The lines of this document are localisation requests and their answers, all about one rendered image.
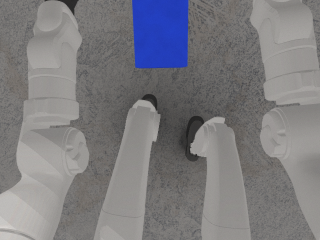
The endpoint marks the robot left hand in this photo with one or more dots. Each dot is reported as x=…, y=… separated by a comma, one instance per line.
x=70, y=3

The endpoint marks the right robot foot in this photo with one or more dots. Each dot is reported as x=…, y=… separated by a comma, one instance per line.
x=193, y=126

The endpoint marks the robot right forearm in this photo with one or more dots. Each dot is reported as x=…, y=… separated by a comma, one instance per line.
x=288, y=50

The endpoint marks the robot right upper arm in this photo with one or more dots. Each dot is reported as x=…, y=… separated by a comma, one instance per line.
x=292, y=134

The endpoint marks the robot right shin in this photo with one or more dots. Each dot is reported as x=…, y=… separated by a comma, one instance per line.
x=194, y=146

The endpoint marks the robot left forearm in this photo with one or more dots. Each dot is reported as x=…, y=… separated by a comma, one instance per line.
x=52, y=62

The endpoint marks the carton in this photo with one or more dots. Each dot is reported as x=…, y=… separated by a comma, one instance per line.
x=160, y=29

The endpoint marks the robot left upper arm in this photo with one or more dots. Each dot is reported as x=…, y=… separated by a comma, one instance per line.
x=48, y=160

